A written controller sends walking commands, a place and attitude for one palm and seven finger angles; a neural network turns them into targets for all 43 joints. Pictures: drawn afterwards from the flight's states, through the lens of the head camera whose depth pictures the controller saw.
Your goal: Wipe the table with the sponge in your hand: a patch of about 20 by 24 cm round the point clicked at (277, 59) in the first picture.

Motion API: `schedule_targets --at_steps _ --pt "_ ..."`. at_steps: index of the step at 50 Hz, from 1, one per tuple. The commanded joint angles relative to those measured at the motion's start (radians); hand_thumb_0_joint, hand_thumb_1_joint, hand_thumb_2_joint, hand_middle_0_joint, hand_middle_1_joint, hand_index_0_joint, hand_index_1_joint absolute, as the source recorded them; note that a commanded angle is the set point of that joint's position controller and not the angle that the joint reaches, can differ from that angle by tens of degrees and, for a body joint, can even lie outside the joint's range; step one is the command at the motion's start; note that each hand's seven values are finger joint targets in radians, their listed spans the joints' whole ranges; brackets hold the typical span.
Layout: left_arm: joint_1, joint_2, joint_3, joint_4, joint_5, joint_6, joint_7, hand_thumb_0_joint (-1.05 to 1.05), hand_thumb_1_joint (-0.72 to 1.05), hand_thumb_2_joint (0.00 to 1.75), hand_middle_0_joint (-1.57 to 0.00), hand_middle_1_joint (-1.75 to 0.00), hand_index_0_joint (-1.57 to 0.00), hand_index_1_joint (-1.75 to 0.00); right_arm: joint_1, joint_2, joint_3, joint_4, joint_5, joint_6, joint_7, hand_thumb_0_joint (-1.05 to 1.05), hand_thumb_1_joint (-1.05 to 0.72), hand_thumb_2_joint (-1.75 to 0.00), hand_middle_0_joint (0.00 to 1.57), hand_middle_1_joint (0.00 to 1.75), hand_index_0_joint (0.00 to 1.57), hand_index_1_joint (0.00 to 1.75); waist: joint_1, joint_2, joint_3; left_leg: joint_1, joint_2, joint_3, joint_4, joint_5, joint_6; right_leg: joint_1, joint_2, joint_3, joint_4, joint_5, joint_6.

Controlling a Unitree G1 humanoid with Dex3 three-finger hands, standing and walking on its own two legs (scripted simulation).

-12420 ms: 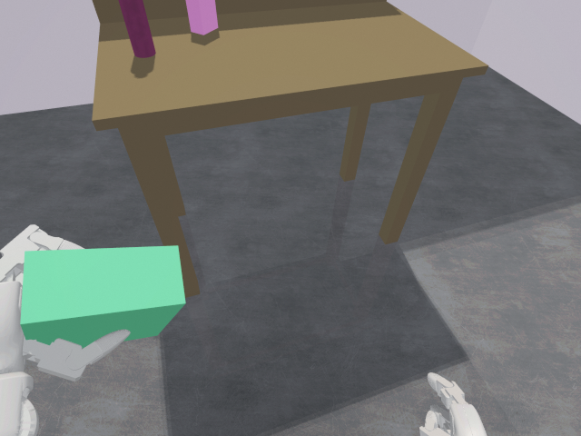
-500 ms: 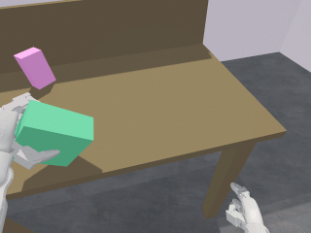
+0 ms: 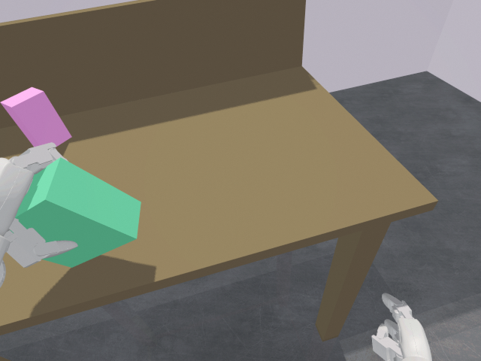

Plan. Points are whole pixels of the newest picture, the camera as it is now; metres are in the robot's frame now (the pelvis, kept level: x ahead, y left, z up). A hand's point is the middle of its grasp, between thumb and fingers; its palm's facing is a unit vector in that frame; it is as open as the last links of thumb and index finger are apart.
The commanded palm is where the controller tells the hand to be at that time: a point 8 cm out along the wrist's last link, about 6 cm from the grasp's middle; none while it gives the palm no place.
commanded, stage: turn the palm down, sponge in hand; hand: left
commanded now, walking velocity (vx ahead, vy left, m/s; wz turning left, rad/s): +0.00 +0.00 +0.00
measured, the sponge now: (81, 225) +0.24 +0.27 +0.16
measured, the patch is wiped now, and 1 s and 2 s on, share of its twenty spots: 0.00 0.00 0.00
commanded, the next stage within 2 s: move the sponge above the wiping area in 1.18 s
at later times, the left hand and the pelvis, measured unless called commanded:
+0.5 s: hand (4, 196) +0.22 +0.32 +0.24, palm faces +0.26 -0.17 -0.95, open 10.5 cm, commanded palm +0.16 +0.31 +0.31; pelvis -0.03 +0.03 +0.01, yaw +0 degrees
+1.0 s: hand (6, 199) +0.21 +0.30 +0.25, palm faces +0.28 -0.04 -0.96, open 10.5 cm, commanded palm +0.15 +0.29 +0.32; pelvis -0.04 +0.01 +0.01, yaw +0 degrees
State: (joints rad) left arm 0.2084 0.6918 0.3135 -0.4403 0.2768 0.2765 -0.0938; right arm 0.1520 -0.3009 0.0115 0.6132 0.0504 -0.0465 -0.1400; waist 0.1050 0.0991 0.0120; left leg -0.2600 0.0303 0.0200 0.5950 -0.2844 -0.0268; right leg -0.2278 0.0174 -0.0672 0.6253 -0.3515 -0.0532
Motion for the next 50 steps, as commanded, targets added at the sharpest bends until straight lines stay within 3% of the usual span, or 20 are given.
schedule_targets --at_steps 1,4,5,7,9,13,15,19,23,24,28,29,30,36,39,42,44,45,49,50 --pt "-0.245 0.316 0.201 -0.211 0.077 0.005 0.073 0.0 0.1 1.3 -1.2 -1.6 -1.2 -1.6 -0.201 -0.065 -0.009 -0.199 0.001 -0.061 0.001 0.0 -0.9 -0.9 0.2 0.3 0.2 0.3 0.019 -0.015 -0.219 0.089 -0.025 0.003 -0.056 0.308 0.043 0.05 -0.062 0.083 -0.129 0.38 0.053" --pt "-0.28 0.311 0.178 -0.159 0.122 0.083 0.076 0.0 0.1 1.3 -1.2 -1.6 -1.2 -1.6 -0.273 -0.059 0.006 -0.188 0.014 -0.05 0.007 0.0 -0.9 -0.9 0.2 0.3 0.2 0.3 0.033 -0.001 -0.166 0.091 -0.025 -0.003 -0.092 0.275 0.035 0.033 -0.043 0.082 -0.153 0.302 0.039" --pt "-0.313 0.278 0.122 -0.164 0.135 0.102 0.065 0.0 0.1 1.3 -1.2 -1.6 -1.2 -1.6 -0.257 -0.063 0.009 -0.193 0.009 -0.039 0.007 0.0 -0.9 -0.9 0.2 0.3 0.2 0.3 0.021 0.003 -0.18 0.089 -0.018 -0.005 -0.106 0.275 0.037 0.045 -0.049 0.065 -0.158 0.304 0.041" --pt "-0.347 0.302 0.104 -0.154 0.177 0.142 0.043 0.0 0.1 1.3 -1.2 -1.6 -1.2 -1.6 -0.277 -0.064 0.018 -0.187 0.011 -0.026 0.008 0.0 -0.9 -0.9 0.2 0.3 0.2 0.3 0.023 -0.036 -0.195 0.099 -0.02 -0.016 -0.129 0.275 0.039 0.053 -0.045 0.06 -0.163 0.284 0.043" --pt "-0.387 0.284 0.068 -0.145 0.209 0.179 0.016 0.0 0.1 1.3 -1.2 -1.6 -1.2 -1.6 -0.352 -0.051 0.035 -0.188 0.028 -0.025 0.011 0.0 -0.9 -0.9 0.2 0.3 0.2 0.3 0.027 -0.013 -0.174 0.116 -0.024 -0.023 -0.149 0.24 0.035 0.04 -0.028 0.069 -0.183 0.226 0.032" --pt "-0.441 0.291 0.008 -0.207 0.282 0.191 -0.038 0.0 0.1 1.3 -1.2 -1.6 -1.2 -1.6 -0.352 -0.048 0.038 -0.195 0.017 -0.007 0.007 0.0 -0.9 -0.9 0.2 0.3 0.2 0.3 0.025 -0.006 -0.233 0.152 -0.022 -0.038 -0.173 0.27 0.044 0.074 -0.033 0.057 -0.183 0.247 0.028" --pt "-0.472 0.281 -0.005 -0.2 0.301 0.202 -0.052 0.0 0.1 1.3 -1.2 -1.6 -1.2 -1.6 -0.385 -0.045 0.048 -0.193 0.016 -0.01 0.009 0.0 -0.9 -0.9 0.2 0.3 0.2 0.3 0.03 -0.005 -0.204 0.14 -0.021 -0.046 -0.186 0.241 0.041 0.07 -0.027 0.058 -0.197 0.214 0.016" --pt "-0.522 0.337 0.033 -0.214 0.354 0.205 -0.046 0.0 0.1 1.3 -1.2 -1.6 -1.2 -1.6 -0.449 -0.034 0.055 -0.186 0.022 -0.015 0.013 0.0 -0.9 -0.9 0.2 0.3 0.2 0.3 0.054 0.05 -0.219 0.144 -0.022 -0.072 -0.223 0.186 0.032 0.085 -0.012 0.086 -0.197 0.15 -0.001" --pt "-0.554 0.323 -0.001 -0.187 0.388 0.218 -0.038 0.0 0.1 1.3 -1.2 -1.6 -1.2 -1.6 -0.418 -0.042 0.048 -0.166 0.015 0.004 0.018 0.0 -0.9 -0.9 0.2 0.3 0.2 0.3 0.051 0.038 -0.232 0.143 -0.015 -0.08 -0.241 0.188 0.03 0.088 -0.03 0.065 -0.197 0.152 0.009" --pt "-0.558 0.323 0.007 -0.159 0.393 0.241 -0.038 0.0 0.1 1.3 -1.2 -1.6 -1.2 -1.6 -0.482 -0.033 0.058 -0.171 0.025 -0.007 0.021 0.0 -0.9 -0.9 0.2 0.3 0.2 0.3 0.062 0.034 -0.202 0.119 -0.02 -0.085 -0.245 0.144 0.025 0.085 -0.016 0.097 -0.201 0.118 -0.007" --pt "-0.607 0.29 -0.056 -0.17 0.415 0.241 -0.054 0.0 0.1 1.3 -1.2 -1.6 -1.2 -1.6 -0.445 -0.039 0.051 -0.164 0.023 0.009 0.021 0.0 -0.9 -0.9 0.2 0.3 0.2 0.3 0.049 0.042 -0.211 0.131 -0.018 -0.084 -0.257 0.125 0.03 0.073 -0.031 0.071 -0.202 0.117 0.005" --pt "-0.603 0.289 -0.044 -0.161 0.421 0.251 -0.055 0.0 0.1 1.3 -1.2 -1.6 -1.2 -1.6 -0.495 -0.026 0.059 -0.173 0.031 -0.005 0.023 0.0 -0.9 -0.9 0.2 0.3 0.2 0.3 0.058 0.019 -0.193 0.114 -0.022 -0.09 -0.258 0.092 0.028 0.075 -0.016 0.101 -0.204 0.092 -0.008" --pt "-0.593 0.267 -0.07 -0.144 0.424 0.248 -0.06 0.0 0.1 1.3 -1.2 -1.6 -1.2 -1.6 -0.463 -0.038 0.054 -0.168 0.022 0.002 0.022 0.0 -0.9 -0.9 0.2 0.3 0.2 0.3 0.054 0.002 -0.205 0.11 -0.02 -0.081 -0.251 0.101 0.033 0.082 -0.028 0.079 -0.202 0.104 -0.004" --pt "-0.562 0.276 -0.059 -0.12 0.46 0.231 -0.054 0.0 0.1 1.3 -1.2 -1.6 -1.2 -1.6 -0.45 -0.037 0.053 -0.166 0.026 0.001 0.031 0.0 -0.9 -0.9 0.2 0.3 0.2 0.3 0.05 -0.039 -0.197 0.098 -0.028 -0.069 -0.223 0.109 0.033 0.061 -0.038 0.102 -0.215 0.071 0.001" --pt "-0.58 0.315 -0.025 -0.143 0.484 0.224 -0.04 0.0 0.1 1.3 -1.2 -1.6 -1.2 -1.6 -0.487 -0.033 0.055 -0.174 0.023 -0.008 0.033 0.0 -0.9 -0.9 0.2 0.3 0.2 0.3 0.063 -0.007 -0.221 0.109 -0.037 -0.072 -0.206 0.123 0.031 0.073 -0.029 0.156 -0.22 0.066 -0.017" --pt "-0.609 0.305 -0.046 -0.134 0.486 0.207 -0.034 0.0 0.1 1.3 -1.2 -1.6 -1.2 -1.6 -0.457 -0.041 0.048 -0.159 0.012 -0.005 0.033 0.0 -0.9 -0.9 0.2 0.3 0.2 0.3 0.057 0.01 -0.234 0.128 -0.04 -0.064 -0.199 0.153 0.034 0.072 -0.044 0.125 -0.222 0.086 -0.007" --pt "-0.609 0.323 -0.021 -0.138 0.491 0.211 -0.031 0.0 0.1 1.3 -1.2 -1.6 -1.2 -1.6 -0.493 -0.03 0.052 -0.164 0.017 -0.017 0.033 0.0 -0.9 -0.9 0.2 0.3 0.2 0.3 0.066 -0.01 -0.221 0.13 -0.044 -0.068 -0.191 0.157 0.033 0.066 -0.031 0.169 -0.233 0.071 -0.019" --pt "-0.625 0.294 -0.054 -0.137 0.483 0.205 -0.033 0.0 0.1 1.3 -1.2 -1.6 -1.2 -1.6 -0.471 -0.034 0.05 -0.162 0.013 -0.014 0.033 0.0 -0.9 -0.9 0.2 0.3 0.2 0.3 0.058 -0.008 -0.232 0.127 -0.041 -0.059 -0.187 0.163 0.036 0.075 -0.047 0.139 -0.231 0.083 -0.01" --pt "-0.598 0.303 -0.035 -0.088 0.482 0.21 -0.039 0.0 0.1 1.3 -1.2 -1.6 -1.2 -1.6 -0.486 -0.03 0.049 -0.156 0.019 -0.017 0.035 0.0 -0.9 -0.9 0.2 0.3 0.2 0.3 0.058 -0.042 -0.188 0.124 -0.045 -0.057 -0.176 0.16 0.032 0.047 -0.042 0.193 -0.258 0.056 -0.014" --pt "-0.608 0.274 -0.068 -0.074 0.474 0.206 -0.044 0.0 0.1 1.3 -1.2 -1.6 -1.2 -1.6 -0.46 -0.037 0.045 -0.156 0.015 -0.014 0.033 0.0 -0.9 -0.9 0.2 0.3 0.2 0.3 0.049 -0.051 -0.183 0.112 -0.04 -0.049 -0.171 0.149 0.035 0.046 -0.058 0.166 -0.256 0.054 -0.003"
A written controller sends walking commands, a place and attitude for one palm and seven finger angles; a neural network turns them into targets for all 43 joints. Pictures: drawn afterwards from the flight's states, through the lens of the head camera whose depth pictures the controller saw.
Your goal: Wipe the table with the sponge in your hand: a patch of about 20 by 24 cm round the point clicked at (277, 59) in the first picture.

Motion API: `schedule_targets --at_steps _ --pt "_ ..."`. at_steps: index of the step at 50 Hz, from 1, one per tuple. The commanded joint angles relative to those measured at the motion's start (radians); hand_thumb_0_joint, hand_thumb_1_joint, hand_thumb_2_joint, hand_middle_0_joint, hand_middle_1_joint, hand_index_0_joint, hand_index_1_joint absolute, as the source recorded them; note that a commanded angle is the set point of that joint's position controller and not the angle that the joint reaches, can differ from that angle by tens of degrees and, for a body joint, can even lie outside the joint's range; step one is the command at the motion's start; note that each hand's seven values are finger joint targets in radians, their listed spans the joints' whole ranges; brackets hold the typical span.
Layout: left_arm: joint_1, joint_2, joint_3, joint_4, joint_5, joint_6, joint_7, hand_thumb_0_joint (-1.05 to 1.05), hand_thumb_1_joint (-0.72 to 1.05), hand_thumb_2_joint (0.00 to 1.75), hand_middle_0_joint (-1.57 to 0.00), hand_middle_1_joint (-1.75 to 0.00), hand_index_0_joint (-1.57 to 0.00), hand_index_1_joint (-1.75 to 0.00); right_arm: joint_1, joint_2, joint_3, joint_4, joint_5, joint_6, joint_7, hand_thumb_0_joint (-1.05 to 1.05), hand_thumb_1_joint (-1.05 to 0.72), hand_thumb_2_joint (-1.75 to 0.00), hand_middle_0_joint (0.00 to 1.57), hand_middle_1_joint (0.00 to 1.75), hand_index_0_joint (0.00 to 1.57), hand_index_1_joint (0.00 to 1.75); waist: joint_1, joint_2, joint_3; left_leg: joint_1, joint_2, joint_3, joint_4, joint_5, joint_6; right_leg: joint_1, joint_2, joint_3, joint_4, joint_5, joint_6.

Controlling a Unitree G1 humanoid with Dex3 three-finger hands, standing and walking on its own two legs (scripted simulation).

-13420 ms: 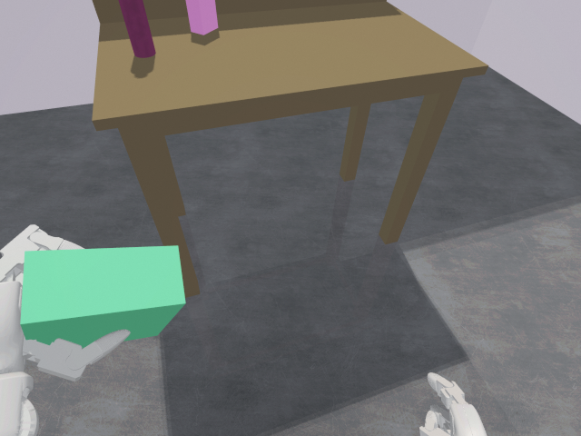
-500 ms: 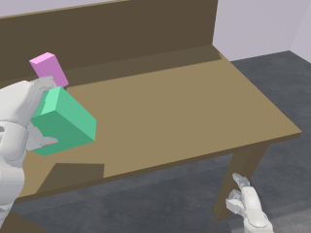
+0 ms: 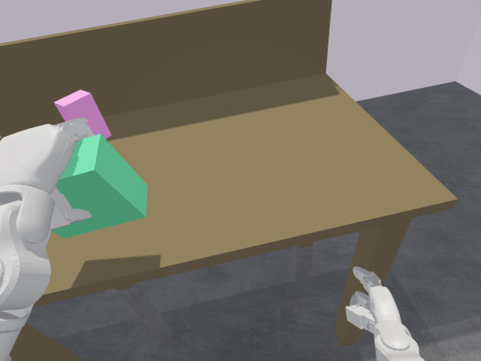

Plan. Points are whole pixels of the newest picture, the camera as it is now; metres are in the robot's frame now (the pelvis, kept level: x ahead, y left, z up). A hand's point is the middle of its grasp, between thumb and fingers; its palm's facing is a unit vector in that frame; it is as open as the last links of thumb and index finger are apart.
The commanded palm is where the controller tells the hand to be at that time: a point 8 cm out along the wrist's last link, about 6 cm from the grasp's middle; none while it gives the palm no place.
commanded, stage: turn the palm down, sponge in hand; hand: left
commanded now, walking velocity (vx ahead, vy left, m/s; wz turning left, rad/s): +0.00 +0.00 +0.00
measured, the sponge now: (90, 198) +0.25 +0.28 +0.19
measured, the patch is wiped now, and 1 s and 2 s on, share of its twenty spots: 0.00 0.00 0.00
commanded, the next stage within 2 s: move the sponge above the wiping area in 0.18 s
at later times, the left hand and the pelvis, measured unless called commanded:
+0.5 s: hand (69, 178) +0.25 +0.29 +0.23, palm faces +0.26 -0.06 -0.96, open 10.5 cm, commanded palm +0.20 +0.28 +0.30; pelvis +0.00 +0.00 +0.00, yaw +0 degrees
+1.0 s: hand (79, 179) +0.27 +0.30 +0.21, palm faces +0.21 -0.07 -0.98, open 10.5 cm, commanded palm +0.22 +0.29 +0.28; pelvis +0.00 +0.01 +0.00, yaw +0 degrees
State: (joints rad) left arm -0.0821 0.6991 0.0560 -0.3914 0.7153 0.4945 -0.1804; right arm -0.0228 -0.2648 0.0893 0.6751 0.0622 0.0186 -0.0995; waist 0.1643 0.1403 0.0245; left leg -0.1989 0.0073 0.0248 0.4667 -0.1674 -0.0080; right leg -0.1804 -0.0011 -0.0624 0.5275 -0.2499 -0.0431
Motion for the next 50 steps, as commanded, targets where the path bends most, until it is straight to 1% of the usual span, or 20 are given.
schedule_targets --at_steps 1,4,7,9,10,14,18,19,23,24,26,29,33,34,38,39,43,44,46,50 --pt "-0.313 0.269 0.191 -0.112 0.038 -0.017 0.042 0.0 0.1 1.3 -1.2 -1.6 -1.2 -1.6 -0.273 -0.071 -0.033 -0.209 0.007 -0.078 -0.005 0.0 -0.9 -0.9 0.2 0.3 0.2 0.3 -0.013 -0.089 -0.193 0.055 -0.018 -0.054 -0.044 0.037 0.015 -0.01 -0.039 0.16 -0.159 -0.047 -0.01" --pt "-0.286 0.283 0.21 -0.114 0.038 -0.011 0.036 0.0 0.1 1.3 -1.2 -1.6 -1.2 -1.6 -0.307 -0.069 -0.031 -0.222 0.008 -0.085 -0.006 0.0 -0.9 -0.9 0.2 0.3 0.2 0.3 -0.003 -0.095 -0.196 0.05 -0.021 -0.055 -0.032 0.038 0.013 -0.001 -0.035 0.199 -0.162 -0.052 -0.02" --pt "-0.293 0.266 0.186 -0.115 0.037 -0.024 0.033 0.0 0.1 1.3 -1.2 -1.6 -1.2 -1.6 -0.272 -0.075 -0.037 -0.216 0.002 -0.082 -0.005 0.0 -0.9 -0.9 0.2 0.3 0.2 0.3 -0.011 -0.104 -0.199 0.049 -0.019 -0.048 -0.027 0.04 0.017 -0.008 -0.049 0.168 -0.16 -0.049 -0.005" --pt "-0.302 0.302 0.219 -0.152 0.046 -0.022 0.038 0.0 0.1 1.3 -1.2 -1.6 -1.2 -1.6 -0.308 -0.068 -0.034 -0.225 0.004 -0.091 -0.005 0.0 -0.9 -0.9 0.2 0.3 0.2 0.3 -0.002 -0.072 -0.22 0.06 -0.024 -0.053 -0.019 0.052 0.014 0.002 -0.037 0.211 -0.157 -0.047 -0.02" --pt "-0.316 0.287 0.202 -0.157 0.045 -0.028 0.04 0.0 0.1 1.3 -1.2 -1.6 -1.2 -1.6 -0.285 -0.074 -0.038 -0.226 -0.001 -0.092 -0.004 0.0 -0.9 -0.9 0.2 0.3 0.2 0.3 -0.005 -0.075 -0.246 0.056 -0.02 -0.05 -0.016 0.073 0.016 0.026 -0.05 0.18 -0.138 -0.004 -0.015" --pt "-0.306 0.321 0.244 -0.15 0.05 -0.022 0.047 0.0 0.1 1.3 -1.2 -1.6 -1.2 -1.6 -0.307 -0.071 -0.036 -0.221 0.002 -0.092 -0.002 0.0 -0.9 -0.9 0.2 0.3 0.2 0.3 0.002 -0.069 -0.223 0.062 -0.023 -0.055 -0.018 0.087 0.013 0.016 -0.035 0.215 -0.145 0.017 -0.024" --pt "-0.278 0.301 0.229 -0.107 0.041 -0.024 0.047 0.0 0.1 1.3 -1.2 -1.6 -1.2 -1.6 -0.254 -0.081 -0.045 -0.217 -0.001 -0.074 0.0 0.0 -0.9 -0.9 0.2 0.3 0.2 0.3 -0.004 -0.08 -0.213 0.05 -0.016 -0.044 -0.031 0.09 0.015 0.025 -0.05 0.167 -0.138 0.054 -0.006" --pt "-0.263 0.322 0.258 -0.1 0.044 -0.017 0.047 0.0 0.1 1.3 -1.2 -1.6 -1.2 -1.6 -0.293 -0.076 -0.04 -0.22 0.004 -0.08 0.001 0.0 -0.9 -0.9 0.2 0.3 0.2 0.3 0.003 -0.092 -0.21 0.048 -0.017 -0.055 -0.028 0.087 0.011 0.024 -0.034 0.2 -0.143 0.037 -0.022" --pt "-0.276 0.257 0.185 -0.126 0.04 -0.027 0.038 0.0 0.1 1.3 -1.2 -1.6 -1.2 -1.6 -0.263 -0.076 -0.043 -0.222 0.003 -0.074 0.001 0.0 -0.9 -0.9 0.2 0.3 0.2 0.3 -0.012 -0.061 -0.207 0.063 -0.016 -0.047 -0.046 0.082 0.016 0.011 -0.042 0.136 -0.138 0.049 -0.004" --pt "-0.276 0.247 0.18 -0.117 0.041 -0.02 0.036 0.0 0.1 1.3 -1.2 -1.6 -1.2 -1.6 -0.304 -0.067 -0.035 -0.232 0.009 -0.087 -0.002 0.0 -0.9 -0.9 0.2 0.3 0.2 0.3 -0.009 -0.073 -0.196 0.062 -0.016 -0.056 -0.044 0.062 0.014 0.004 -0.031 0.171 -0.148 0.014 -0.017" --pt "-0.301 0.241 0.157 -0.08 0.054 -0.028 0.037 0.0 0.1 1.3 -1.2 -1.6 -1.2 -1.6 -0.253 -0.078 -0.04 -0.215 0.006 -0.084 -0.006 0.0 -0.9 -0.9 0.2 0.3 0.2 0.3 -0.022 -0.096 -0.196 0.056 -0.013 -0.054 -0.054 0.048 0.015 -0.004 -0.038 0.133 -0.148 0.0 -0.004" --pt "-0.344 0.284 0.179 -0.078 0.076 -0.031 0.043 0.0 0.1 1.3 -1.2 -1.6 -1.2 -1.6 -0.289 -0.075 -0.036 -0.219 0.008 -0.094 -0.014 0.0 -0.9 -0.9 0.2 0.3 0.2 0.3 -0.012 -0.05 -0.201 0.062 -0.02 -0.064 -0.06 0.025 0.014 -0.002 -0.024 0.173 -0.155 -0.039 -0.024" --pt "-0.387 0.289 0.167 -0.085 0.097 -0.044 0.051 0.0 0.1 1.3 -1.2 -1.6 -1.2 -1.6 -0.254 -0.079 -0.043 -0.204 -0.004 -0.089 -0.013 0.0 -0.9 -0.9 0.2 0.3 0.2 0.3 -0.008 -0.019 -0.239 0.08 -0.021 -0.066 -0.079 0.063 0.015 0.026 -0.029 0.122 -0.138 0.017 -0.02" --pt "-0.395 0.285 0.168 -0.08 0.098 -0.036 0.049 0.0 0.1 1.3 -1.2 -1.6 -1.2 -1.6 -0.29 -0.073 -0.037 -0.215 0.003 -0.098 -0.014 0.0 -0.9 -0.9 0.2 0.3 0.2 0.3 -0.006 -0.034 -0.225 0.076 -0.022 -0.074 -0.08 0.041 0.013 0.024 -0.016 0.156 -0.145 -0.012 -0.032" --pt "-0.396 0.257 0.141 -0.041 0.102 -0.042 0.051 0.0 0.1 1.3 -1.2 -1.6 -1.2 -1.6 -0.249 -0.08 -0.045 -0.198 -0.003 -0.091 -0.01 0.0 -0.9 -0.9 0.2 0.3 0.2 0.3 -0.006 -0.035 -0.236 0.077 -0.017 -0.071 -0.095 0.063 0.014 0.039 -0.025 0.109 -0.138 0.036 -0.022" --pt "-0.38 0.28 0.172 -0.028 0.104 -0.031 0.049 0.0 0.1 1.3 -1.2 -1.6 -1.2 -1.6 -0.279 -0.075 -0.04 -0.206 0.002 -0.097 -0.011 0.0 -0.9 -0.9 0.2 0.3 0.2 0.3 0.0 -0.042 -0.232 0.071 -0.016 -0.079 -0.094 0.047 0.012 0.041 -0.014 0.147 -0.144 0.014 -0.037" --pt "-0.367 0.235 0.129 -0.067 0.105 -0.035 0.043 0.0 0.1 1.3 -1.2 -1.6 -1.2 -1.6 -0.256 -0.079 -0.045 -0.204 0.0 -0.084 0.0 0.0 -0.9 -0.9 0.2 0.3 0.2 0.3 -0.005 -0.009 -0.254 0.083 -0.013 -0.074 -0.104 0.084 0.012 0.052 -0.021 0.093 -0.128 0.068 -0.024" --pt "-0.343 0.241 0.15 -0.066 0.102 -0.026 0.041 0.0 0.1 1.3 -1.2 -1.6 -1.2 -1.6 -0.286 -0.072 -0.039 -0.22 0.005 -0.091 0.0 0.0 -0.9 -0.9 0.2 0.3 0.2 0.3 0.001 -0.033 -0.242 0.07 -0.013 -0.084 -0.104 0.064 0.011 0.056 -0.009 0.124 -0.13 0.048 -0.037" --pt "-0.372 0.191 0.095 -0.063 0.102 -0.032 0.042 0.0 0.1 1.3 -1.2 -1.6 -1.2 -1.6 -0.255 -0.073 -0.04 -0.208 0.004 -0.087 0.002 0.0 -0.9 -0.9 0.2 0.3 0.2 0.3 -0.016 -0.039 -0.235 0.076 -0.01 -0.076 -0.112 0.051 0.012 0.034 -0.016 0.081 -0.133 0.041 -0.02" --pt "-0.398 0.206 0.1 -0.052 0.117 -0.031 0.048 0.0 0.1 1.3 -1.2 -1.6 -1.2 -1.6 -0.253 -0.077 -0.04 -0.212 0.006 -0.087 -0.003 0.0 -0.9 -0.9 0.2 0.3 0.2 0.3 -0.016 -0.061 -0.241 0.066 -0.014 -0.075 -0.114 0.017 0.015 0.036 -0.016 0.093 -0.136 0.009 -0.022"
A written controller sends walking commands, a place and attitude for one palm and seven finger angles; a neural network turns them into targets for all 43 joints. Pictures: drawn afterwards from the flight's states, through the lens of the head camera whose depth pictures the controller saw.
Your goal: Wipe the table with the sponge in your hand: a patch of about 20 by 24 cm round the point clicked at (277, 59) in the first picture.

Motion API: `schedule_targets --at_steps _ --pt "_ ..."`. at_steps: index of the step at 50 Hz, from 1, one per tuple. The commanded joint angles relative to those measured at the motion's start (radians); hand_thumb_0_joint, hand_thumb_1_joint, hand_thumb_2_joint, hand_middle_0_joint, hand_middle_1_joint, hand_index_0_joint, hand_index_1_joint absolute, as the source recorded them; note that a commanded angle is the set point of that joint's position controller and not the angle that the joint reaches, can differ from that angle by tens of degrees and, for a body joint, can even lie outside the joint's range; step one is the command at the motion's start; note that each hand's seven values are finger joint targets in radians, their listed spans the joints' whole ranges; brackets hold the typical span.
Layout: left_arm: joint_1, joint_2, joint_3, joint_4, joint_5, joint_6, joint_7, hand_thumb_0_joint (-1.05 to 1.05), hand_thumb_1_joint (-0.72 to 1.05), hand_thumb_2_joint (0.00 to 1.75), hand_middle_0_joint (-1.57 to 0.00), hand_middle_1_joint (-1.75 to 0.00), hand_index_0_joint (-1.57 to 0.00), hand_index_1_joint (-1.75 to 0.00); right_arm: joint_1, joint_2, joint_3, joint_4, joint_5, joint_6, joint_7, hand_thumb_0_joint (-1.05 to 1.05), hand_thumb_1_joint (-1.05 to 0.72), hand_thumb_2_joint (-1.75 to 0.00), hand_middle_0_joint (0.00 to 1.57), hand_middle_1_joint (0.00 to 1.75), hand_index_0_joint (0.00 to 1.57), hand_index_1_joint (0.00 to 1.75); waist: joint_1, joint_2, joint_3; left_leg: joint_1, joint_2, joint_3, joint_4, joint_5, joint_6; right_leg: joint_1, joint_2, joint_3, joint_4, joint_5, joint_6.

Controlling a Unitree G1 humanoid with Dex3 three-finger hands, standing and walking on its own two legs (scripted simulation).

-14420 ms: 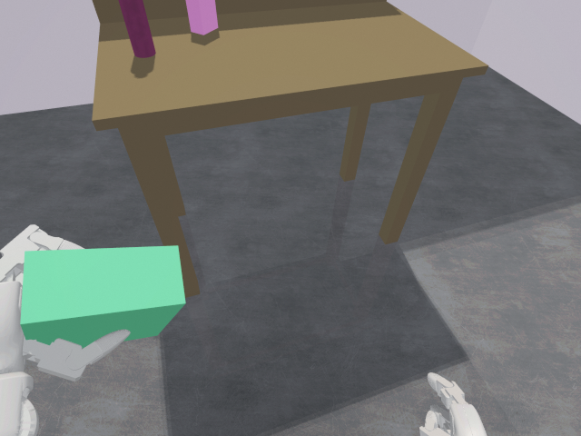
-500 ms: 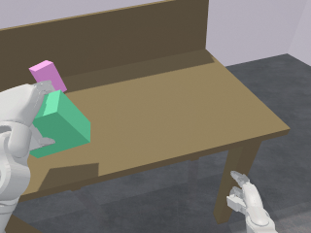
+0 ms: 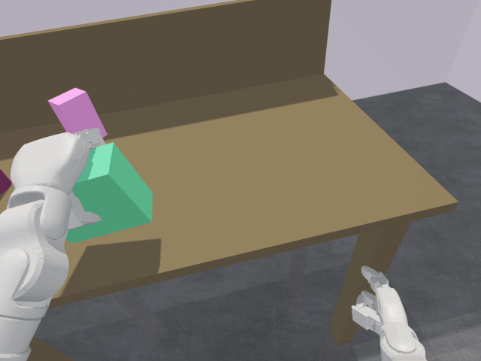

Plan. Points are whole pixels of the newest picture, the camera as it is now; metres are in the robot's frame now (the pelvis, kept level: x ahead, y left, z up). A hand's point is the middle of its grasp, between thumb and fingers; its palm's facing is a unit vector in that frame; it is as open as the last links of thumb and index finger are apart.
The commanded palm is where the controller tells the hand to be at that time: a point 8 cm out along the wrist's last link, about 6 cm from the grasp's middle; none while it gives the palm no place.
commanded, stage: move the sponge above the wiping area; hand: left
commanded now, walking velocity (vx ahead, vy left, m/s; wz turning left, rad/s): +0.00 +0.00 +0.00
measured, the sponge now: (99, 204) +0.27 +0.28 +0.15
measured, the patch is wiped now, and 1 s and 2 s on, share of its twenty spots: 0.00 0.00 0.00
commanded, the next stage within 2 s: none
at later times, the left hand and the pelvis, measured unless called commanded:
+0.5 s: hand (85, 190) +0.27 +0.29 +0.18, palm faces +0.07 -0.01 -1.00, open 10.5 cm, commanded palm +0.23 +0.29 +0.26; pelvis +0.01 -0.01 +0.00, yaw +1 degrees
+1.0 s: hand (78, 190) +0.28 +0.32 +0.17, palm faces +0.07 -0.02 -1.00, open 10.5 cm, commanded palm +0.24 +0.31 +0.25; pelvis +0.02 -0.01 +0.00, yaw +1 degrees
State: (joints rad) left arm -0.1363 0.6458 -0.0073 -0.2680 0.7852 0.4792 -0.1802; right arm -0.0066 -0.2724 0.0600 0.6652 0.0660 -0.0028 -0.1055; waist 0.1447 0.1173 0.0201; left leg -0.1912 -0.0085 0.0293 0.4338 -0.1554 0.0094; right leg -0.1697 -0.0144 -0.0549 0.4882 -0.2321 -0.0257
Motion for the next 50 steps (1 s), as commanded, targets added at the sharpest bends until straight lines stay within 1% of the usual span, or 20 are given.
schedule_targets --at_steps 1,4,8,9,16,18,19,23,24,28,29,33,34,38,39,43,44,48,49,50 --pt "-0.346 0.262 0.164 -0.161 0.05 -0.019 0.052 0.0 0.1 1.3 -1.2 -1.6 -1.2 -1.6 -0.259 -0.072 -0.014 -0.197 0.0 -0.066 0.001 0.0 -0.9 -0.9 0.2 0.3 0.2 0.3 0.003 -0.033 -0.233 0.065 0.001 -0.079 -0.081 0.011 -0.003 0.021 0.0 0.079 -0.098 -0.006 -0.038" --pt "-0.356 0.294 0.19 -0.139 0.06 -0.011 0.056 0.0 0.1 1.3 -1.2 -1.6 -1.2 -1.6 -0.277 -0.073 -0.012 -0.2 0.002 -0.068 -0.001 0.0 -0.9 -0.9 0.2 0.3 0.2 0.3 0.008 -0.027 -0.222 0.059 -0.001 -0.085 -0.083 -0.005 -0.003 0.023 0.012 0.112 -0.106 -0.021 -0.052" --pt "-0.375 0.29 0.167 -0.108 0.073 -0.02 0.055 0.0 0.1 1.3 -1.2 -1.6 -1.2 -1.6 -0.252 -0.079 -0.018 -0.188 -0.005 -0.063 0.0 0.0 -0.9 -0.9 0.2 0.3 0.2 0.3 0.006 -0.008 -0.241 0.068 -0.009 -0.072 -0.069 0.035 0.001 0.029 -0.004 0.092 -0.107 0.007 -0.042" --pt "-0.371 0.321 0.202 -0.09 0.075 -0.013 0.052 0.0 0.1 1.3 -1.2 -1.6 -1.2 -1.6 -0.271 -0.076 -0.014 -0.193 0.0 -0.069 -0.002 0.0 -0.9 -0.9 0.2 0.3 0.2 0.3 0.007 -0.033 -0.229 0.062 -0.007 -0.081 -0.065 0.023 0.0 0.026 0.008 0.128 -0.113 -0.013 -0.055" --pt "-0.381 0.289 0.147 -0.033 0.081 -0.033 0.015 0.0 0.1 1.3 -1.2 -1.6 -1.2 -1.6 -0.237 -0.081 -0.016 -0.182 -0.004 -0.071 0.003 0.0 -0.9 -0.9 0.2 0.3 0.2 0.3 -0.008 -0.03 -0.248 0.064 -0.011 -0.07 -0.049 0.049 0.006 0.025 -0.009 0.092 -0.11 0.018 -0.038" --pt "-0.374 0.308 0.157 -0.03 0.085 -0.047 0.003 0.0 0.1 1.3 -1.2 -1.6 -1.2 -1.6 -0.232 -0.083 -0.018 -0.178 -0.004 -0.066 0.003 0.0 -0.9 -0.9 0.2 0.3 0.2 0.3 -0.011 -0.034 -0.23 0.066 -0.016 -0.068 -0.044 0.06 0.01 0.014 -0.007 0.091 -0.115 0.031 -0.034" --pt "-0.384 0.316 0.173 -0.041 0.083 -0.054 -0.002 0.0 0.1 1.3 -1.2 -1.6 -1.2 -1.6 -0.255 -0.077 -0.013 -0.193 -0.001 -0.076 -0.001 0.0 -0.9 -0.9 0.2 0.3 0.2 0.3 -0.01 -0.044 -0.233 0.071 -0.013 -0.076 -0.034 0.05 0.009 0.015 -0.001 0.137 -0.121 0.017 -0.048" --pt "-0.349 0.341 0.205 -0.037 0.077 -0.107 0.007 0.0 0.1 1.3 -1.2 -1.6 -1.2 -1.6 -0.207 -0.082 -0.021 -0.179 -0.012 -0.075 -0.001 0.0 -0.9 -0.9 0.2 0.3 0.2 0.3 -0.008 -0.044 -0.258 0.082 -0.017 -0.067 -0.026 0.096 0.013 0.034 -0.012 0.099 -0.112 0.077 -0.034" --pt "-0.341 0.364 0.244 -0.037 0.07 -0.109 0.011 0.0 0.1 1.3 -1.2 -1.6 -1.2 -1.6 -0.232 -0.079 -0.02 -0.188 -0.007 -0.083 -0.003 0.0 -0.9 -0.9 0.2 0.3 0.2 0.3 -0.004 -0.045 -0.242 0.079 -0.014 -0.075 -0.016 0.09 0.01 0.031 -0.004 0.147 -0.119 0.067 -0.05" --pt "-0.312 0.356 0.253 -0.022 0.051 -0.134 0.031 0.0 0.1 1.3 -1.2 -1.6 -1.2 -1.6 -0.196 -0.084 -0.027 -0.175 -0.014 -0.072 0.001 0.0 -0.9 -0.9 0.2 0.3 0.2 0.3 -0.005 -0.05 -0.235 0.074 -0.013 -0.063 -0.019 0.104 0.009 0.035 -0.018 0.103 -0.118 0.094 -0.032" --pt "-0.315 0.371 0.271 -0.006 0.049 -0.127 0.033 0.0 0.1 1.3 -1.2 -1.6 -1.2 -1.6 -0.227 -0.083 -0.022 -0.184 -0.008 -0.08 -0.003 0.0 -0.9 -0.9 0.2 0.3 0.2 0.3 -0.003 -0.04 -0.209 0.065 -0.014 -0.072 -0.016 0.084 0.006 0.023 -0.007 0.145 -0.127 0.06 -0.046" --pt "-0.352 0.323 0.206 0.044 0.055 -0.134 0.032 0.0 0.1 1.3 -1.2 -1.6 -1.2 -1.6 -0.185 -0.09 -0.031 -0.17 -0.01 -0.074 -0.007 0.0 -0.9 -0.9 0.2 0.3 0.2 0.3 -0.021 -0.042 -0.206 0.066 -0.014 -0.058 -0.021 0.069 0.01 0.014 -0.02 0.102 -0.131 0.056 -0.029" --pt "-0.371 0.339 0.22 0.032 0.058 -0.135 0.029 0.0 0.1 1.3 -1.2 -1.6 -1.2 -1.6 -0.216 -0.085 -0.024 -0.178 -0.002 -0.082 -0.01 0.0 -0.9 -0.9 0.2 0.3 0.2 0.3 -0.024 -0.05 -0.208 0.073 -0.016 -0.069 -0.019 0.056 0.008 0.01 -0.007 0.14 -0.139 0.028 -0.043" --pt "-0.354 0.332 0.202 0.01 0.066 -0.165 0.02 0.0 0.1 1.3 -1.2 -1.6 -1.2 -1.6 -0.175 -0.089 -0.033 -0.177 -0.012 -0.08 -0.01 0.0 -0.9 -0.9 0.2 0.3 0.2 0.3 -0.022 -0.031 -0.253 0.091 -0.019 -0.064 -0.017 0.107 0.015 0.04 -0.017 0.093 -0.117 0.107 -0.032" --pt "-0.349 0.36 0.236 0.011 0.065 -0.166 0.021 0.0 0.1 1.3 -1.2 -1.6 -1.2 -1.6 -0.202 -0.084 -0.028 -0.186 -0.006 -0.09 -0.012 0.0 -0.9 -0.9 0.2 0.3 0.2 0.3 -0.019 -0.029 -0.243 0.091 -0.018 -0.073 -0.016 0.09 0.013 0.035 -0.007 0.13 -0.126 0.075 -0.045" --pt "-0.32 0.373 0.264 0.031 0.063 -0.189 0.038 0.0 0.1 1.3 -1.2 -1.6 -1.2 -1.6 -0.157 -0.092 -0.037 -0.173 -0.017 -0.078 -0.008 0.0 -0.9 -0.9 0.2 0.3 0.2 0.3 -0.013 -0.043 -0.245 0.087 -0.014 -0.064 -0.02 0.128 0.014 0.05 -0.015 0.085 -0.116 0.133 -0.035" --pt "-0.312 0.404 0.305 0.029 0.061 -0.184 0.044 0.0 0.1 1.3 -1.2 -1.6 -1.2 -1.6 -0.186 -0.09 -0.033 -0.178 -0.011 -0.084 -0.007 0.0 -0.9 -0.9 0.2 0.3 0.2 0.3 -0.006 -0.039 -0.239 0.085 -0.013 -0.074 -0.016 0.122 0.01 0.051 -0.004 0.125 -0.119 0.119 -0.051" --pt "-0.265 0.364 0.287 0.019 0.051 -0.177 0.062 0.0 0.1 1.3 -1.2 -1.6 -1.2 -1.6 -0.156 -0.093 -0.039 -0.178 -0.017 -0.068 0.004 0.0 -0.9 -0.9 0.2 0.3 0.2 0.3 -0.004 -0.014 -0.246 0.078 -0.01 -0.066 -0.027 0.154 0.007 0.069 -0.014 0.074 -0.107 0.162 -0.038" --pt "-0.271 0.374 0.301 0.035 0.055 -0.165 0.062 0.0 0.1 1.3 -1.2 -1.6 -1.2 -1.6 -0.191 -0.09 -0.033 -0.18 -0.011 -0.073 0.002 0.0 -0.9 -0.9 0.2 0.3 0.2 0.3 -0.004 -0.027 -0.225 0.076 -0.01 -0.072 -0.029 0.137 0.005 0.054 0.0 0.107 -0.115 0.136 -0.051" --pt "-0.291 0.337 0.257 0.031 0.054 -0.162 0.059 0.0 0.1 1.3 -1.2 -1.6 -1.2 -1.6 -0.17 -0.095 -0.035 -0.175 -0.014 -0.067 0.004 0.0 -0.9 -0.9 0.2 0.3 0.2 0.3 -0.015 -0.008 -0.228 0.073 -0.007 -0.062 -0.03 0.134 0.008 0.051 -0.01 0.075 -0.116 0.135 -0.042"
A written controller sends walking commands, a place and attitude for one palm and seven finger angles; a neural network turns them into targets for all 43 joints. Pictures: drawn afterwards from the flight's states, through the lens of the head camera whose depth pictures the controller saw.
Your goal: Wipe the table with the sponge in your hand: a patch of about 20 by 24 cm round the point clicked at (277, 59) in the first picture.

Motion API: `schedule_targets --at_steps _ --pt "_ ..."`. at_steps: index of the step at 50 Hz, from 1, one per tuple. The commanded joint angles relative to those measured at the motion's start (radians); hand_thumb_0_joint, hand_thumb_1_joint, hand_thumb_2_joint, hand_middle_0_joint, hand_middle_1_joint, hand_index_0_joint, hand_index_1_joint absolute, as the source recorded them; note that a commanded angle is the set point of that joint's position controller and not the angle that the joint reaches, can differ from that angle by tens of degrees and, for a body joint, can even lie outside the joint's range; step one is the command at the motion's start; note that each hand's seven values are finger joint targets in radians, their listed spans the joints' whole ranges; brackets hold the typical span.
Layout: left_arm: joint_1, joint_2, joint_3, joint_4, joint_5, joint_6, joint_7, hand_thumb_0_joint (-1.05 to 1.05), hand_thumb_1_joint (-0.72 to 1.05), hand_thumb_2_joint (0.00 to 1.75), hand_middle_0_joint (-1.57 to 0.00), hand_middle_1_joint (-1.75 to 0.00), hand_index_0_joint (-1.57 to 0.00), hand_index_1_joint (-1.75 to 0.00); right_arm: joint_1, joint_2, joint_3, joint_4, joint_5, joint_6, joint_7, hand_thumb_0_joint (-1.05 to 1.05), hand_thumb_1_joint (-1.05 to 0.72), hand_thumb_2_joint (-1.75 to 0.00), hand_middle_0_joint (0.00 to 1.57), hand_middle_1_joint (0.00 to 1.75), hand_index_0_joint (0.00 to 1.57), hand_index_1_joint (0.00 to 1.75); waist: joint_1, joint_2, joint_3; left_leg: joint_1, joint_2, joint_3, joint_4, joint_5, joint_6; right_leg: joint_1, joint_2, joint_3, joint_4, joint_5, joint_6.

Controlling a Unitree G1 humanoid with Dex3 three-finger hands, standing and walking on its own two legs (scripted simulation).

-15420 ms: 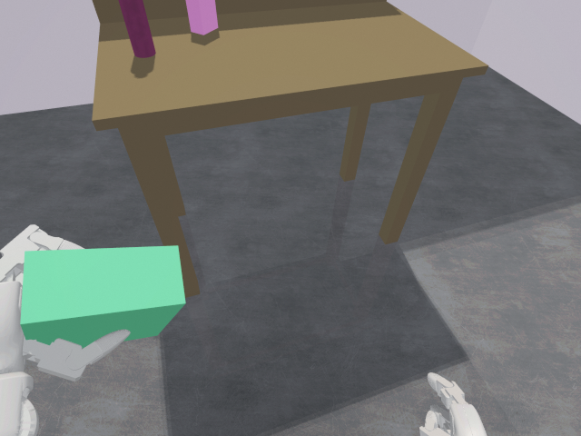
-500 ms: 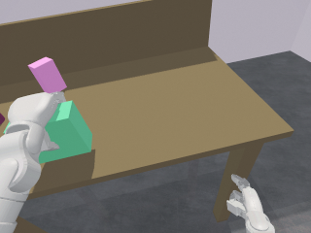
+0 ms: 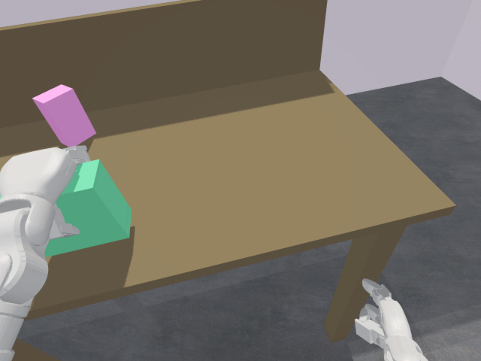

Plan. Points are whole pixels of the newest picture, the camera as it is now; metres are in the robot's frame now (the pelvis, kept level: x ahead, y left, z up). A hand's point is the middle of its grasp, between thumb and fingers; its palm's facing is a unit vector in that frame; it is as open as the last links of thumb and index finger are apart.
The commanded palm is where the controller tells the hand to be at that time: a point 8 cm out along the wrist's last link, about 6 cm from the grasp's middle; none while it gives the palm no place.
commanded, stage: move the sponge above the wiping area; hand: left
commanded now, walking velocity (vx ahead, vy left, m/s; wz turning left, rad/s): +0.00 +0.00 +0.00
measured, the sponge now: (79, 218) +0.27 +0.32 +0.12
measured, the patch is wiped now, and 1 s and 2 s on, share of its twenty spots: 0.00 0.00 0.00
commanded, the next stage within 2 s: lower the sponge onto the table in 1.34 s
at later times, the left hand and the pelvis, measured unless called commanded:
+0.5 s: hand (56, 189) +0.27 +0.33 +0.18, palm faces +0.09 -0.02 -1.00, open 10.5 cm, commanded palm +0.23 +0.32 +0.25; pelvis +0.00 +0.01 +0.00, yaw +1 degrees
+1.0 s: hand (55, 193) +0.27 +0.33 +0.18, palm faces +0.02 -0.01 -1.00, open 10.5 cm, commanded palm +0.23 +0.32 +0.26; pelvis +0.00 +0.00 +0.00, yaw +1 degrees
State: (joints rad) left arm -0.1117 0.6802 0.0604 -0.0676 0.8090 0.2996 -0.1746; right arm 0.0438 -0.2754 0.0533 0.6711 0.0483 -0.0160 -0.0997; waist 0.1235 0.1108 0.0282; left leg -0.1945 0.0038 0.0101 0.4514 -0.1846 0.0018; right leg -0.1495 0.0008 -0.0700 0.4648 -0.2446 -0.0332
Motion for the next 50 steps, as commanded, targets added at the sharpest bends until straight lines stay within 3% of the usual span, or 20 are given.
schedule_targets --at_steps 1,4,7,9,12,15,17,19,24,28,29,33,34,36,39,41,44,46,49,50 --pt "-0.321 0.278 0.164 -0.178 0.031 0.019 0.053 0.0 0.1 1.3 -1.2 -1.6 -1.2 -1.6 -0.215 -0.087 -0.029 -0.18 0.008 -0.053 0.001 0.0 -0.9 -0.9 0.2 0.3 0.2 0.3 0.002 -0.012 -0.239 0.081 -0.02 -0.05 -0.057 0.153 0.014 0.023 -0.023 0.077 -0.095 0.127 -0.028" --pt "-0.344 0.285 0.153 -0.169 0.048 0.029 0.042 0.0 0.1 1.3 -1.2 -1.6 -1.2 -1.6 -0.247 -0.086 -0.024 -0.187 0.015 -0.058 -0.006 0.0 -0.9 -0.9 0.2 0.3 0.2 0.3 0.0 -0.014 -0.222 0.088 -0.021 -0.058 -0.063 0.117 0.016 0.005 -0.008 0.105 -0.102 0.088 -0.042" --pt "-0.388 0.251 0.102 -0.215 0.055 0.011 0.038 0.0 0.1 1.3 -1.2 -1.6 -1.2 -1.6 -0.214 -0.086 -0.029 -0.185 0.006 -0.058 -0.008 0.0 -0.9 -0.9 0.2 0.3 0.2 0.3 -0.007 -0.003 -0.26 0.112 -0.021 -0.064 -0.073 0.135 0.019 0.016 -0.012 0.067 -0.097 0.105 -0.034" --pt "-0.399 0.292 0.146 -0.236 0.062 0.01 0.044 0.0 0.1 1.3 -1.2 -1.6 -1.2 -1.6 -0.246 -0.077 -0.023 -0.192 0.012 -0.069 -0.01 0.0 -0.9 -0.9 0.2 0.3 0.2 0.3 0.003 -0.002 -0.261 0.118 -0.02 -0.078 -0.08 0.114 0.017 0.019 0.0 0.098 -0.099 0.08 -0.048" --pt "-0.42 0.282 0.139 -0.202 0.065 0.008 0.06 0.0 0.1 1.3 -1.2 -1.6 -1.2 -1.6 -0.212 -0.084 -0.025 -0.17 0.002 -0.061 -0.007 0.0 -0.9 -0.9 0.2 0.3 0.2 0.3 0.004 -0.001 -0.257 0.113 -0.017 -0.075 -0.098 0.126 0.013 0.023 -0.005 0.063 -0.104 0.092 -0.039" --pt "-0.429 0.283 0.153 -0.22 0.062 0.03 0.076 0.0 0.1 1.3 -1.2 -1.6 -1.2 -1.6 -0.235 -0.08 -0.022 -0.177 0.001 -0.061 -0.001 0.0 -0.9 -0.9 0.2 0.3 0.2 0.3 0.022 0.013 -0.286 0.108 -0.015 -0.076 -0.102 0.145 0.008 0.055 -0.007 0.068 -0.093 0.105 -0.05" --pt "-0.398 0.259 0.133 -0.182 0.063 0.057 0.073 0.0 0.1 1.3 -1.2 -1.6 -1.2 -1.6 -0.234 -0.083 -0.022 -0.171 0.003 -0.051 0.004 0.0 -0.9 -0.9 0.2 0.3 0.2 0.3 0.019 0.01 -0.259 0.098 -0.015 -0.07 -0.103 0.159 0.005 0.045 -0.007 0.06 -0.096 0.116 -0.044" --pt "-0.384 0.294 0.165 -0.134 0.065 0.092 0.064 0.0 0.1 1.3 -1.2 -1.6 -1.2 -1.6 -0.262 -0.085 -0.014 -0.173 0.014 -0.044 0.006 0.0 -0.9 -0.9 0.2 0.3 0.2 0.3 0.022 -0.03 -0.229 0.071 -0.017 -0.075 -0.106 0.123 0.004 0.038 0.004 0.088 -0.101 0.083 -0.052" --pt "-0.393 0.251 0.095 -0.169 0.071 0.111 0.005 0.0 0.1 1.3 -1.2 -1.6 -1.2 -1.6 -0.267 -0.08 -0.01 -0.195 0.023 -0.037 0.006 0.0 -0.9 -0.9 0.2 0.3 0.2 0.3 0.004 -0.028 -0.259 0.087 -0.022 -0.069 -0.085 0.124 0.014 0.027 0.003 0.082 -0.094 0.092 -0.045" --pt "-0.381 0.265 0.094 -0.227 0.069 0.056 -0.017 0.0 0.1 1.3 -1.2 -1.6 -1.2 -1.6 -0.222 -0.082 -0.018 -0.197 0.012 -0.042 0.005 0.0 -0.9 -0.9 0.2 0.3 0.2 0.3 -0.001 -0.019 -0.272 0.103 -0.024 -0.07 -0.073 0.149 0.022 0.026 -0.008 0.058 -0.09 0.122 -0.034" --pt "-0.381 0.289 0.127 -0.234 0.065 0.05 -0.013 0.0 0.1 1.3 -1.2 -1.6 -1.2 -1.6 -0.247 -0.075 -0.012 -0.208 0.018 -0.053 0.002 0.0 -0.9 -0.9 0.2 0.3 0.2 0.3 0.002 -0.024 -0.268 0.103 -0.021 -0.078 -0.07 0.129 0.022 0.024 0.002 0.089 -0.091 0.098 -0.045" --pt "-0.402 0.315 0.165 -0.235 0.055 0.008 0.023 0.0 0.1 1.3 -1.2 -1.6 -1.2 -1.6 -0.21 -0.08 -0.019 -0.189 0.006 -0.051 -0.002 0.0 -0.9 -0.9 0.2 0.3 0.2 0.3 0.01 0.006 -0.266 0.107 -0.026 -0.071 -0.071 0.157 0.019 0.033 -0.01 0.07 -0.099 0.115 -0.038" --pt "-0.417 0.357 0.212 -0.245 0.055 0.011 0.037 0.0 0.1 1.3 -1.2 -1.6 -1.2 -1.6 -0.242 -0.078 -0.015 -0.194 0.011 -0.061 -0.004 0.0 -0.9 -0.9 0.2 0.3 0.2 0.3 0.016 0.011 -0.269 0.113 -0.025 -0.079 -0.069 0.152 0.017 0.035 0.002 0.107 -0.102 0.106 -0.054" --pt "-0.41 0.306 0.175 -0.249 0.047 0.012 0.056 0.0 0.1 1.3 -1.2 -1.6 -1.2 -1.6 -0.222 -0.074 -0.019 -0.186 0.007 -0.06 -0.001 0.0 -0.9 -0.9 0.2 0.3 0.2 0.3 0.017 0.029 -0.281 0.118 -0.025 -0.069 -0.071 0.18 0.013 0.046 -0.011 0.076 -0.1 0.122 -0.043" --pt "-0.387 0.323 0.192 -0.151 0.044 0.056 0.057 0.0 0.1 1.3 -1.2 -1.6 -1.2 -1.6 -0.246 -0.085 -0.018 -0.177 0.014 -0.054 -0.002 0.0 -0.9 -0.9 0.2 0.3 0.2 0.3 0.016 -0.02 -0.225 0.083 -0.027 -0.067 -0.07 0.143 0.01 0.029 -0.002 0.114 -0.112 0.1 -0.051" --pt "-0.411 0.286 0.137 -0.115 0.047 0.072 0.042 0.0 0.1 1.3 -1.2 -1.6 -1.2 -1.6 -0.223 -0.092 -0.022 -0.17 0.015 -0.047 0.0 0.0 -0.9 -0.9 0.2 0.3 0.2 0.3 0.003 -0.038 -0.226 0.07 -0.026 -0.054 -0.068 0.132 0.013 0.023 -0.017 0.084 -0.11 0.102 -0.034" --pt "-0.401 0.315 0.145 -0.121 0.055 0.086 0.003 0.0 0.1 1.3 -1.2 -1.6 -1.2 -1.6 -0.249 -0.091 -0.017 -0.186 0.024 -0.045 -0.002 0.0 -0.9 -0.9 0.2 0.3 0.2 0.3 0.0 -0.022 -0.249 0.071 -0.032 -0.059 -0.057 0.131 0.017 0.03 -0.007 0.11 -0.099 0.112 -0.041" --pt "-0.377 0.292 0.117 -0.146 0.05 0.064 -0.02 0.0 0.1 1.3 -1.2 -1.6 -1.2 -1.6 -0.214 -0.09 -0.021 -0.191 0.017 -0.048 -0.003 0.0 -0.9 -0.9 0.2 0.3 0.2 0.3 -0.006 -0.04 -0.274 0.081 -0.033 -0.054 -0.041 0.157 0.024 0.038 -0.021 0.085 -0.088 0.152 -0.029" --pt "-0.332 0.38 0.207 -0.162 0.049 0.028 -0.035 0.0 0.1 1.3 -1.2 -1.6 -1.2 -1.6 -0.224 -0.091 -0.02 -0.204 0.017 -0.054 -0.006 0.0 -0.9 -0.9 0.2 0.3 0.2 0.3 0.003 -0.062 -0.27 0.08 -0.03 -0.061 -0.023 0.154 0.028 0.039 -0.012 0.121 -0.086 0.162 -0.037" --pt "-0.36 0.349 0.172 -0.188 0.043 0.009 -0.038 0.0 0.1 1.3 -1.2 -1.6 -1.2 -1.6 -0.205 -0.09 -0.017 -0.206 0.008 -0.051 -0.007 0.0 -0.9 -0.9 0.2 0.3 0.2 0.3 -0.003 -0.03 -0.282 0.08 -0.033 -0.053 -0.023 0.162 0.029 0.047 -0.024 0.093 -0.085 0.168 -0.032"
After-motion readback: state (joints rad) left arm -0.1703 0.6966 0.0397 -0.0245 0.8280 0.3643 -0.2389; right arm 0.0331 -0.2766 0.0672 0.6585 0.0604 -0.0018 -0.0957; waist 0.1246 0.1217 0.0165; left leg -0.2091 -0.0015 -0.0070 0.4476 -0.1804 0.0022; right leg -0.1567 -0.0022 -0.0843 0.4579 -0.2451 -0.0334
